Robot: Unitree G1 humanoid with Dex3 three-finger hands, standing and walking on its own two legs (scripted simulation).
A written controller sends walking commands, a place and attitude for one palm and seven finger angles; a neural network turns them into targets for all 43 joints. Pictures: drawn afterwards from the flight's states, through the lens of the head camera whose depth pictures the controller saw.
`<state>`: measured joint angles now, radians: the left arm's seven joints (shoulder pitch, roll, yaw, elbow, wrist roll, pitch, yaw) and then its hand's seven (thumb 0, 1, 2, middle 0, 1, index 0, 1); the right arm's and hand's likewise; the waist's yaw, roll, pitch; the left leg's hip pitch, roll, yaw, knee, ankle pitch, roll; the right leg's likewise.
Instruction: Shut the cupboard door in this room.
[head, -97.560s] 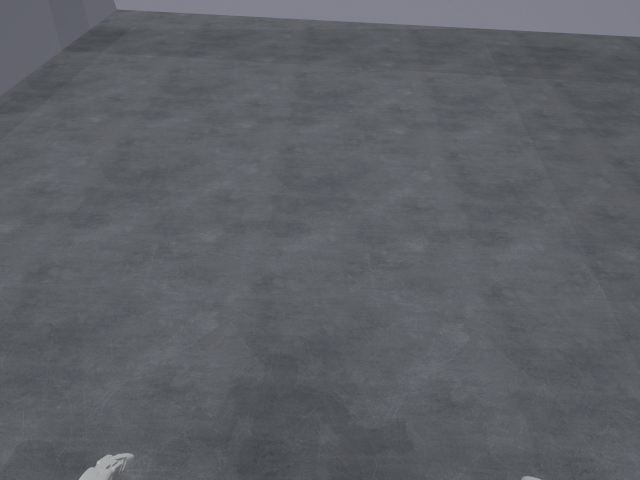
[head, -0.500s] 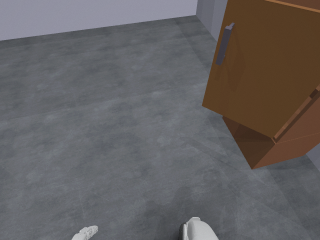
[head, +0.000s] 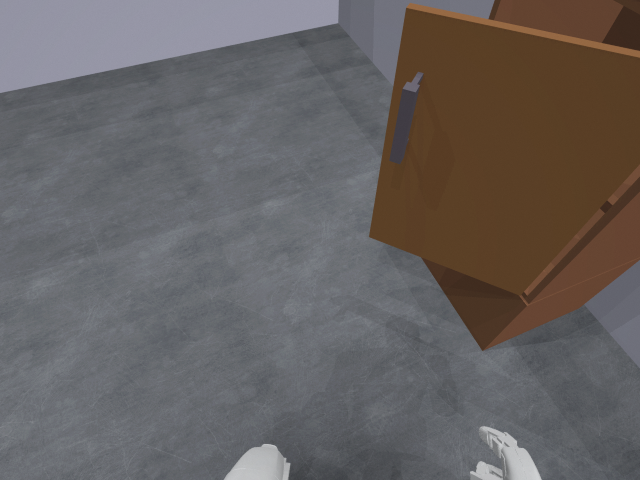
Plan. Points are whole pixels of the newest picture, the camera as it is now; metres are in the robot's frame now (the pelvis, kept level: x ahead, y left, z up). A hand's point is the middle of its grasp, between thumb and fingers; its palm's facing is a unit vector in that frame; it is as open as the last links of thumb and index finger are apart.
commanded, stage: turn to face it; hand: left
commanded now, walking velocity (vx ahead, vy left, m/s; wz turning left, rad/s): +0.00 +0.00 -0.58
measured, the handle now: (407, 119) +0.69 -0.08 +0.02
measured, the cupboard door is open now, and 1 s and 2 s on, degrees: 42 42 42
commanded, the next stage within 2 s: take the last steps up to it in 0.40 s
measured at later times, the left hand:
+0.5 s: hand (202, 416) +0.20 +0.21 -0.16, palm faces -0.29 -0.92 -0.27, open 7.4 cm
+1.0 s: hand (217, 419) +0.20 +0.19 -0.18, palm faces -0.36 -0.92 -0.16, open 7.4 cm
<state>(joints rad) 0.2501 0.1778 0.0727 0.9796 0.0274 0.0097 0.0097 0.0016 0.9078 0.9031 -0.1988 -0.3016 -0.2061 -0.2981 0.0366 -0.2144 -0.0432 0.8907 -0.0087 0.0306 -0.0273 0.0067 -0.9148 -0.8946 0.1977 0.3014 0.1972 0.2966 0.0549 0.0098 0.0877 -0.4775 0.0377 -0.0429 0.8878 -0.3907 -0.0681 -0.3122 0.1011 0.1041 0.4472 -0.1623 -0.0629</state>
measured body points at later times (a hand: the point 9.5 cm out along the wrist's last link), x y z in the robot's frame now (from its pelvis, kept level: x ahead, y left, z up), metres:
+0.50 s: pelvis +0.03 +0.03 -0.01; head +0.07 +0.01 +0.44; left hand +0.22 +0.26 -0.14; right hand -0.03 -0.22 -0.16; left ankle +0.02 +0.16 -0.74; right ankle -0.02 -0.08 -0.74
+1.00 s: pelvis +0.10 +0.02 +0.00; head +0.12 +0.04 +0.45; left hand +0.22 +0.24 -0.16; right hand +0.01 -0.19 -0.14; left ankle +0.14 +0.13 -0.74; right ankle +0.02 -0.09 -0.66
